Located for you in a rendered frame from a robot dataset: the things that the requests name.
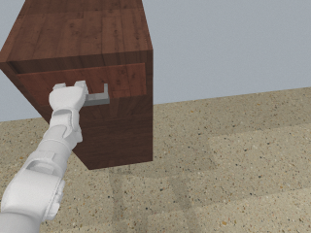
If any drawer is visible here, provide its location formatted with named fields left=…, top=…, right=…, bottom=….
left=17, top=62, right=147, bottom=106

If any cabinet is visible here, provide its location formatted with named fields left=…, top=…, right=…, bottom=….
left=0, top=0, right=154, bottom=170

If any handle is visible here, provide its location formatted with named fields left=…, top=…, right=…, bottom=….
left=83, top=83, right=110, bottom=107

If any robot left upper arm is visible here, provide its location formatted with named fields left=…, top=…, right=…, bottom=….
left=0, top=169, right=65, bottom=233

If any left robot forearm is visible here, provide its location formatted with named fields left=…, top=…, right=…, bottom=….
left=0, top=106, right=80, bottom=212

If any robot left hand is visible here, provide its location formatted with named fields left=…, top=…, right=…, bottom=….
left=49, top=81, right=88, bottom=143

